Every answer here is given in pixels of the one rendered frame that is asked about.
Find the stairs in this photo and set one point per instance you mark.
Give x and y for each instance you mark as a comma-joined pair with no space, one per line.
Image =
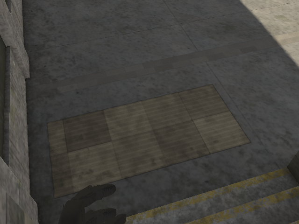
271,198

